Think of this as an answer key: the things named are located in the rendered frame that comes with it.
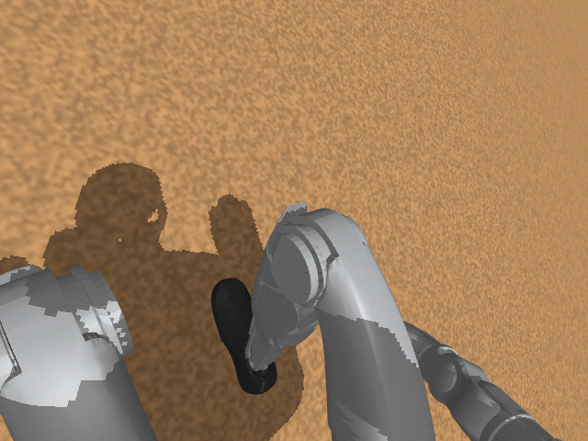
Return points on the right robot foot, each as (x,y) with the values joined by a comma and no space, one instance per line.
(232,311)

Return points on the right robot hand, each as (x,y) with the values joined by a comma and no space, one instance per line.
(421,340)

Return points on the right robot arm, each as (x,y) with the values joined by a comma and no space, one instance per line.
(482,410)

